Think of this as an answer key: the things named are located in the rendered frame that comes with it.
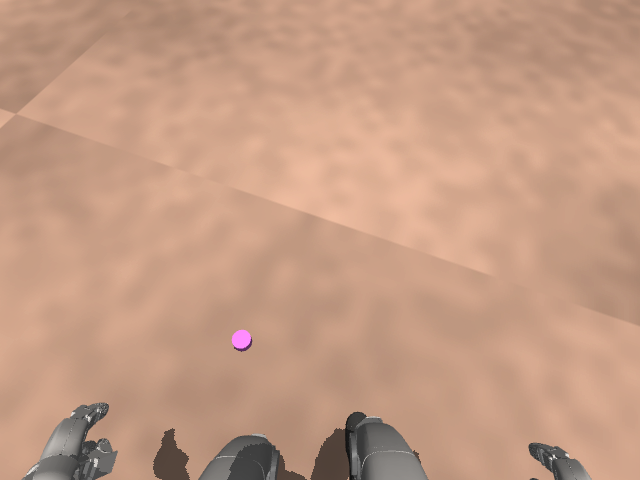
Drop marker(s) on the left robot hand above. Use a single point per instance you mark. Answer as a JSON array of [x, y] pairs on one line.
[[68, 438]]

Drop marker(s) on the right robot foot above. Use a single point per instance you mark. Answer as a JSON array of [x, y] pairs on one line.
[[353, 420]]

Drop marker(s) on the tin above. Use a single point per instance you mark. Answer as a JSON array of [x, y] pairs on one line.
[[242, 340]]

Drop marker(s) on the left robot arm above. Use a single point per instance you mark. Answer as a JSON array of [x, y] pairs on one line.
[[57, 467]]

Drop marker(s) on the right robot hand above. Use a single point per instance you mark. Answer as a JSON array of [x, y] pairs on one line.
[[558, 462]]

